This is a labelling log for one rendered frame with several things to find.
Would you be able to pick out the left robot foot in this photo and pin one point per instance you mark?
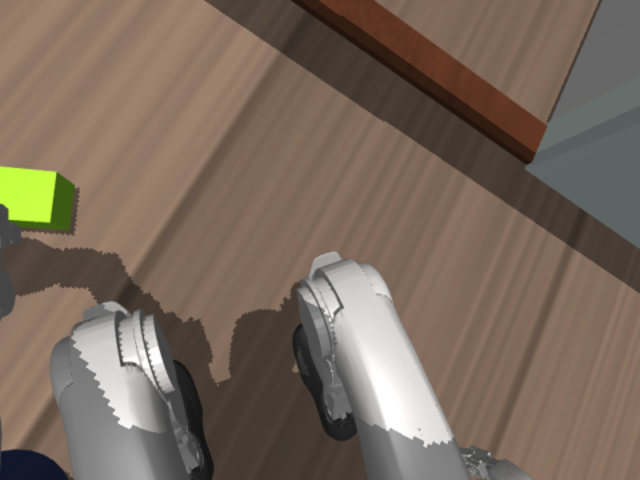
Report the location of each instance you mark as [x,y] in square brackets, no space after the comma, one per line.
[194,413]

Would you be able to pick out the right robot hand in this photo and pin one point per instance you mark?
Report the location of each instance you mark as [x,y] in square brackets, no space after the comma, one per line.
[481,464]

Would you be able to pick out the right robot foot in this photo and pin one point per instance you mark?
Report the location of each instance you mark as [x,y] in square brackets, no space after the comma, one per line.
[338,429]

